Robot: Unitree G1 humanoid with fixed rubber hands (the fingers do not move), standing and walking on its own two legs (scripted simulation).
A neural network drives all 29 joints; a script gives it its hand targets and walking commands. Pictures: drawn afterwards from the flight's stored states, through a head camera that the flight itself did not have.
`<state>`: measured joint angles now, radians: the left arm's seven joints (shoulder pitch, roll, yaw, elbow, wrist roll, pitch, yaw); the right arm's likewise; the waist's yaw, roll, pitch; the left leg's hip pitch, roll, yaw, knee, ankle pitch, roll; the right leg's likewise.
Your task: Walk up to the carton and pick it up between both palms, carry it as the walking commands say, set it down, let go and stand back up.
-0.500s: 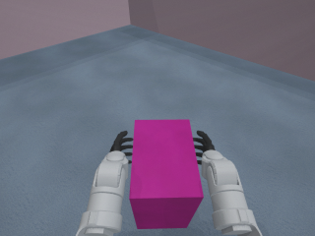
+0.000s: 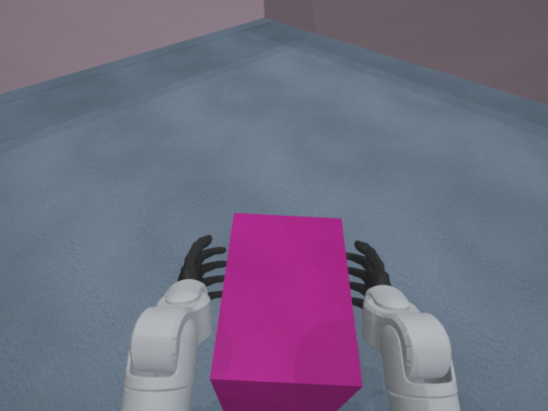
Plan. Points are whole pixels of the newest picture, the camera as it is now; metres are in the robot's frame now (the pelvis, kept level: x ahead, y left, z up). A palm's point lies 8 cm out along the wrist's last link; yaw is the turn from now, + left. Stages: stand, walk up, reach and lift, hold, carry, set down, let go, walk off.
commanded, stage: carry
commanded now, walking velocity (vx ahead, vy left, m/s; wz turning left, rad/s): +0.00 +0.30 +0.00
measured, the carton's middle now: (280, 325) +0.26 +0.00 +0.00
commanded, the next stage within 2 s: none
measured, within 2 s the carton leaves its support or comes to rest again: neither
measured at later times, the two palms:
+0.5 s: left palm (72, 320) +0.24 +0.26 +0.09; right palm (261, 314) +0.25 +0.02 +0.07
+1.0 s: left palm out of the picture +0.22 +0.42 +0.10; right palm (130, 335) +0.22 +0.18 +0.09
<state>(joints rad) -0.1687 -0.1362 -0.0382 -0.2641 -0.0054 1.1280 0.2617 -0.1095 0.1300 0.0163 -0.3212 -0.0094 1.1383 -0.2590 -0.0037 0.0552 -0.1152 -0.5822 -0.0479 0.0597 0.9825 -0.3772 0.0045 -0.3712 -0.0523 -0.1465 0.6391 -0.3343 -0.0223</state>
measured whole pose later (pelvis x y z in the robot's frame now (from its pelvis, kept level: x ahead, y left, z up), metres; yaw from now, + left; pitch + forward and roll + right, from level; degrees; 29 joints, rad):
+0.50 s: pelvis -0.03 +0.14 -0.01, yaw +1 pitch +3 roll +0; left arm -0.18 -0.14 -0.02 -0.26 0.01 1.11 0.26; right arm -0.17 0.14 0.00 -0.29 -0.02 1.12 -0.25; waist 0.00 0.04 -0.07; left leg -0.55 0.01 0.07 0.92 -0.40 0.00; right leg -0.42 -0.09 -0.18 0.73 -0.35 -0.04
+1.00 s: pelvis -0.07 +0.31 -0.01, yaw -1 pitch +3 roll +2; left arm -0.21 -0.14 0.01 -0.30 0.01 1.12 0.26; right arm -0.24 0.15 -0.01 -0.27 -0.02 1.12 -0.24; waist 0.01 0.02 -0.07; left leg -0.46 -0.05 0.18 0.63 -0.24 0.11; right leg -0.37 -0.05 -0.15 0.70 -0.39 -0.03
